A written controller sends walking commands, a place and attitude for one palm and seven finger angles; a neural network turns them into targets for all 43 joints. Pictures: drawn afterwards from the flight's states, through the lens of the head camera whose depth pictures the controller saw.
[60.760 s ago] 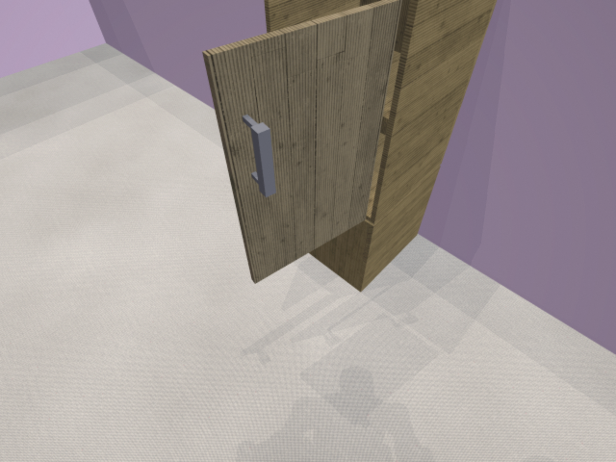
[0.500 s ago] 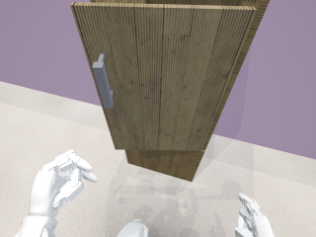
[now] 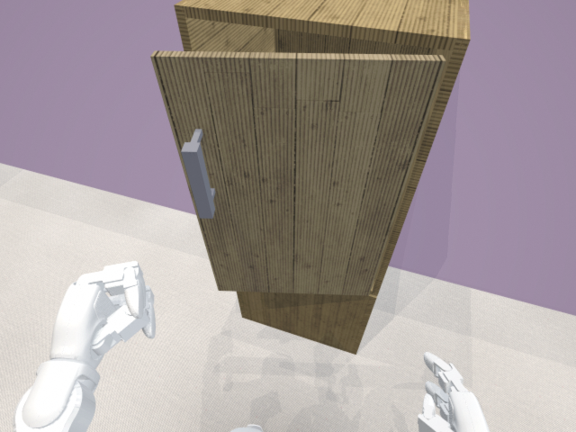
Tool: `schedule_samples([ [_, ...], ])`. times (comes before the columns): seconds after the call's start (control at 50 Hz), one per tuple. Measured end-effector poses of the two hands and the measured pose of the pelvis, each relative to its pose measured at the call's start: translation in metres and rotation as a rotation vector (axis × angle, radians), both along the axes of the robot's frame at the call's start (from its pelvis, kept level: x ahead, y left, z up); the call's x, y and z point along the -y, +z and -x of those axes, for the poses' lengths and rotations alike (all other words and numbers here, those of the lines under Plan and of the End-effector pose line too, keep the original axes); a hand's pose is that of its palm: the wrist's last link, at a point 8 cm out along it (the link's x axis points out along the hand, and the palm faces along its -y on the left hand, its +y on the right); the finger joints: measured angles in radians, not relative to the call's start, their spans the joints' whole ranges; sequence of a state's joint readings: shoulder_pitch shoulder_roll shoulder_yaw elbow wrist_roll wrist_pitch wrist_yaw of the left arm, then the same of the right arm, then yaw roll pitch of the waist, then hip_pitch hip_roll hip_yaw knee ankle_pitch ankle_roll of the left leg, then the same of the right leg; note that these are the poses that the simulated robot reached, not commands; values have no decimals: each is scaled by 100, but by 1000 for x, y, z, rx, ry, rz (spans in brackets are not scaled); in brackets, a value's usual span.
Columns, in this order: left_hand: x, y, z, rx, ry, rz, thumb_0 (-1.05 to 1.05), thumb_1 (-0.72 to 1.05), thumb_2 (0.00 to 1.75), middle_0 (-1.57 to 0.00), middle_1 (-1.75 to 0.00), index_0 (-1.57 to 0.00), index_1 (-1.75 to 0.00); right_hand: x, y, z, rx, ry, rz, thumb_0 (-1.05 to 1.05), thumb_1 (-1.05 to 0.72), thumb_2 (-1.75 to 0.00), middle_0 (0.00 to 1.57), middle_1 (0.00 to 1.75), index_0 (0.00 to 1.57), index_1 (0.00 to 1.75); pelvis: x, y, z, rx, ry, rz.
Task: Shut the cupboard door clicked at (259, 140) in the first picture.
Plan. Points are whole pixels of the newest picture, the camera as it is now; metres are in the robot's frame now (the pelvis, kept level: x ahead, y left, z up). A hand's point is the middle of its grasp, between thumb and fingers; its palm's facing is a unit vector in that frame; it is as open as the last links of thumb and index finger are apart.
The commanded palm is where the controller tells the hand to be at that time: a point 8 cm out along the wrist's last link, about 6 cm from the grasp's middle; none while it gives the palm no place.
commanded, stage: raise the hand and make a fist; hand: left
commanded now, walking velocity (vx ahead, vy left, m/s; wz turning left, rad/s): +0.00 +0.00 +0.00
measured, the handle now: (202, 174) +0.47 +0.18 +0.11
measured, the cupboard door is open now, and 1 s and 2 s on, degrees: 17 17 17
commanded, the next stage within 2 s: bring the fist close to the handle in 0.40 s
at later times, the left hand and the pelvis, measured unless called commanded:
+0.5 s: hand (167, 302) +0.24 +0.17 +0.11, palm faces +0.06 -1.00 -0.04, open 3.1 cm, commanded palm +0.22 +0.22 +0.11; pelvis +0.01 -0.02 +0.00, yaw -1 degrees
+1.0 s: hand (185, 253) +0.32 +0.17 +0.10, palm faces +0.05 -1.00 -0.02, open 3.1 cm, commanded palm +0.29 +0.21 +0.11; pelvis +0.01 -0.01 +0.01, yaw -1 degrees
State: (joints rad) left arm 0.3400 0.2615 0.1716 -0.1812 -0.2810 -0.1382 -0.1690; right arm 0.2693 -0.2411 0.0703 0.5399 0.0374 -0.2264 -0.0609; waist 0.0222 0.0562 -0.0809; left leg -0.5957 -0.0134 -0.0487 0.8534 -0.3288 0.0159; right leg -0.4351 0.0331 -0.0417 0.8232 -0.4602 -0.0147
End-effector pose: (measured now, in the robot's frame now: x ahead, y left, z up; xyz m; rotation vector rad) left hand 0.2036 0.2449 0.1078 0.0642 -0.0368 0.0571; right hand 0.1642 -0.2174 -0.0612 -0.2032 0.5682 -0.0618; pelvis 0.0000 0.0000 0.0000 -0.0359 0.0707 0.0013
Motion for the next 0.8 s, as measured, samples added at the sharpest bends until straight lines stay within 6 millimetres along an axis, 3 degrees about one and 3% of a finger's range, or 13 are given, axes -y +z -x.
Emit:
schedule_samples([
  [0.16,11,2,-6,-26,-3,17,1,90,90,-129,-150,-130,-149,22,1,8,-10,-37,8,1,-90,-90,20,30,20,30,10,5,-3,9,-8,-14],
  [0.34,22,-1,-11,-15,0,17,1,90,90,-130,-150,-130,-150,37,2,2,-7,-47,21,1,-90,-90,20,30,20,30,18,5,-9,5,-12,-24],
  [0.6,20,-1,-20,-15,6,21,1,90,90,-130,-150,-130,-150,29,0,-12,-14,-35,3,1,-90,-90,20,30,20,30,17,5,-15,-3,-10,-26],
  [0.8,23,-2,-57,-3,-23,34,1,90,90,-130,-150,-130,-150,22,-6,-8,-50,-43,5,1,-90,-90,20,30,20,30,12,5,-13,-9,-11,-22],
])
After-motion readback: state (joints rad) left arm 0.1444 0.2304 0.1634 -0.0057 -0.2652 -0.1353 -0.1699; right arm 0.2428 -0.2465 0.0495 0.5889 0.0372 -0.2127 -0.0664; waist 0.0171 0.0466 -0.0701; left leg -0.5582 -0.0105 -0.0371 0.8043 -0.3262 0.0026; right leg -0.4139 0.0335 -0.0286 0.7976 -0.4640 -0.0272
